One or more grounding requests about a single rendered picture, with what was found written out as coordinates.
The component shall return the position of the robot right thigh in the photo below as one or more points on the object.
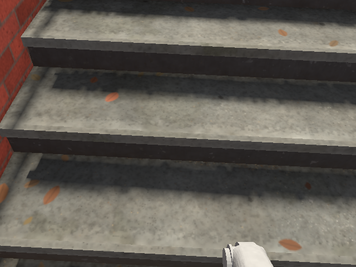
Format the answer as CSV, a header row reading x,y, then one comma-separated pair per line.
x,y
245,254

